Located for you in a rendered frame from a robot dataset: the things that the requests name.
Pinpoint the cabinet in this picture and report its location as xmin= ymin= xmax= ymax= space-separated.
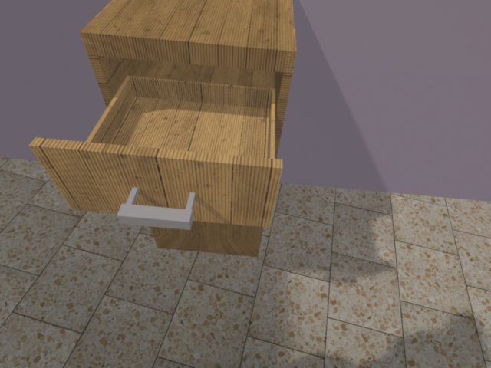
xmin=80 ymin=0 xmax=297 ymax=257

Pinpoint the drawer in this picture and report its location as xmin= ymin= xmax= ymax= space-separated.
xmin=29 ymin=76 xmax=282 ymax=228

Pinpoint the handle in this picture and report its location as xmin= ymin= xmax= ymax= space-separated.
xmin=117 ymin=187 xmax=196 ymax=230

